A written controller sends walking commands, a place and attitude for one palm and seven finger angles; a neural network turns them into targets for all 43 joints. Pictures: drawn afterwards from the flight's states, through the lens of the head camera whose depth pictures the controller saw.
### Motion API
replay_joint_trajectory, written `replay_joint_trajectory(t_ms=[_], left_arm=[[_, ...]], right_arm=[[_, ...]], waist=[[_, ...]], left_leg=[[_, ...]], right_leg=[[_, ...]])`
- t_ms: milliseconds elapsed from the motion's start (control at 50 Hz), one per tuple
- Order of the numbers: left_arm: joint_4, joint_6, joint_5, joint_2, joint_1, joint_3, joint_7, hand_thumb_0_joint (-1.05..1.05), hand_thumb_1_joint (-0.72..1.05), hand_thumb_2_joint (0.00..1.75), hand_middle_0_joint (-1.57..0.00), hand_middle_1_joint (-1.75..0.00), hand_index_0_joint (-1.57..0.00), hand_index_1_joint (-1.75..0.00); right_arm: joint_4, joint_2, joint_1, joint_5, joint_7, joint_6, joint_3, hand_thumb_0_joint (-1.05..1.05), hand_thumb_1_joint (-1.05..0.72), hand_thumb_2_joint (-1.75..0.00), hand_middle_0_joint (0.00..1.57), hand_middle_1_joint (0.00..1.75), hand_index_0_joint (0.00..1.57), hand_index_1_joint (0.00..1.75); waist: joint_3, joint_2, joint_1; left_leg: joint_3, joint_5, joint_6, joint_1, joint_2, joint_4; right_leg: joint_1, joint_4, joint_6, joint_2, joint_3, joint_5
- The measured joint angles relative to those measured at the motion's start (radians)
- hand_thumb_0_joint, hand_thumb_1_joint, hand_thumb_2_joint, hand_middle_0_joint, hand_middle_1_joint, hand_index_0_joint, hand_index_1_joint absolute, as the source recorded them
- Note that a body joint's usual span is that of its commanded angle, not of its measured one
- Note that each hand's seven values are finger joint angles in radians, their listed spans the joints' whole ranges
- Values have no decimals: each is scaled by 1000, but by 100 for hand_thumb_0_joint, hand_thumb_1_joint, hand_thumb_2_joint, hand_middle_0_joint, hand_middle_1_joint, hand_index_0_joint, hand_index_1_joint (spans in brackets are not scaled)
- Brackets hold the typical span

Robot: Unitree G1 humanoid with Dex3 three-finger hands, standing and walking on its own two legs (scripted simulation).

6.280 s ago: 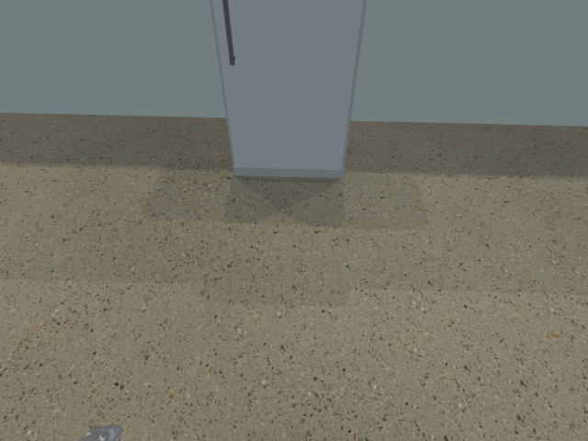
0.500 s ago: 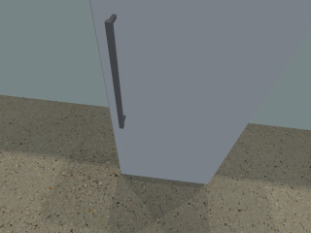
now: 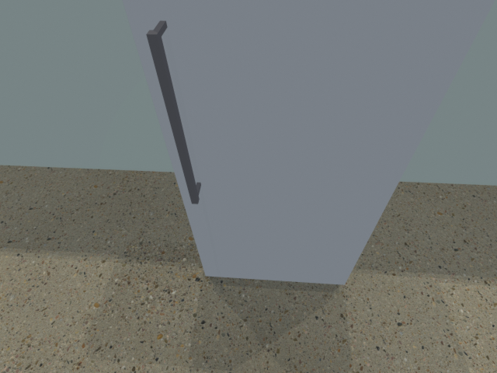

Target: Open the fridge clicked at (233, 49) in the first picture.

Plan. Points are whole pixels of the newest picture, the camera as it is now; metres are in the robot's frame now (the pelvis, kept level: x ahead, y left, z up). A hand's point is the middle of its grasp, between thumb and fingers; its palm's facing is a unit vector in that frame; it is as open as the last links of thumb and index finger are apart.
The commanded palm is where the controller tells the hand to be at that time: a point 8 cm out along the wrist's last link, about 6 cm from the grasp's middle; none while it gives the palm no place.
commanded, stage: look again from close up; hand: left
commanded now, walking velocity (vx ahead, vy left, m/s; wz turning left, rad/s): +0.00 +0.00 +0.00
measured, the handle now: (182, 131) +0.54 +0.17 +0.09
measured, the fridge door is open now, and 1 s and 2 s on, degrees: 0 0 0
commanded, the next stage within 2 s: shuffle to correct the standing spot in 0.80 s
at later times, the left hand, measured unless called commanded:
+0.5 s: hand out of the picture +0.01 +0.13 -0.17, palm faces +0.02 -0.98 -0.22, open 7.3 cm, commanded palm none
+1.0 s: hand out of the picture +0.01 +0.13 -0.17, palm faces +0.04 -0.98 -0.20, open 7.4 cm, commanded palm none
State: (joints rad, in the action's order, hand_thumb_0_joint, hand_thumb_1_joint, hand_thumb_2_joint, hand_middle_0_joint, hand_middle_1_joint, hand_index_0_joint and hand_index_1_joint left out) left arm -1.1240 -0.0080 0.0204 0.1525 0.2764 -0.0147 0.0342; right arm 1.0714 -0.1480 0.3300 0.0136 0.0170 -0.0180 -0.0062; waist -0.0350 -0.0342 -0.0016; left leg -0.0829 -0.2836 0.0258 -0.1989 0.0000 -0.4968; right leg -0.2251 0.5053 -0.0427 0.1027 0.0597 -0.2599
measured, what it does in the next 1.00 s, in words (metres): stands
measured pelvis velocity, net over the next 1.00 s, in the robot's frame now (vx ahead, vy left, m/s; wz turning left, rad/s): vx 0.00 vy -0.05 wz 0.00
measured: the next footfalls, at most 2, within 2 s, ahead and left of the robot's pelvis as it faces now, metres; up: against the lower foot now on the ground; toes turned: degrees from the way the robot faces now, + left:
right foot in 1.76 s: +0.10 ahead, -0.11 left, +0.00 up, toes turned -2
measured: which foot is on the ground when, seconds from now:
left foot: down 0.00-1.00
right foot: down 0.00-1.00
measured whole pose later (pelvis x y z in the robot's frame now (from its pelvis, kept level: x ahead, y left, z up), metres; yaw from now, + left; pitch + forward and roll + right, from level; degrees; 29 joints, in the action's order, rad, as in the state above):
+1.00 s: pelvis +0.00 -0.05 +0.00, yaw +0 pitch -1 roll +0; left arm -1.11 -0.01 0.02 0.15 0.27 0.01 0.02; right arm 1.12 -0.14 0.30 0.02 0.02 -0.01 -0.01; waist -0.03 -0.01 -0.01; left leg -0.05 -0.25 -0.05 -0.17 0.07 -0.45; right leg -0.21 0.48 0.02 0.03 0.09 -0.26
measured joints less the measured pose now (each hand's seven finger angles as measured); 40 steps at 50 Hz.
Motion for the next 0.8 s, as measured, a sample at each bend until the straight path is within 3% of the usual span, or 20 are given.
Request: replay_joint_trajectory(t_ms=[160, 480, 800], left_arm=[[-6, -4, -2, -11, 24, 0, -3, 0, 91, 90, -20, -30, -20, -30], [9, -12, -3, -7, -3, 9, -10, 1, 92, 90, -20, -30, -20, -30], [10, -9, -4, -1, -10, 17, -12, 0, 91, 90, -20, -30, -20, -30]], right_arm=[[-1, -25, -12, 0, 4, 7, 1, 2, -92, -90, 20, 30, 20, 30], [24, -22, -36, 1, 6, 9, 1, 1, -91, -90, 19, 30, 19, 30], [46, -2, -38, 0, 9, 8, 0, 1, -90, -90, 19, 30, 19, 30]], waist=[[23, -26, -3], [11, 6, -5], [1, 19, -8]], left_leg=[[-4, 4, -20, 30, 11, 16], [19, 35, -70, 32, 60, 53], [29, 42, -81, 35, 74, 64]], right_leg=[[8, 24, 4, -10, -5, -18], [8, -1, 55, -61, 21, -4], [22, -28, 65, -76, 33, 7]])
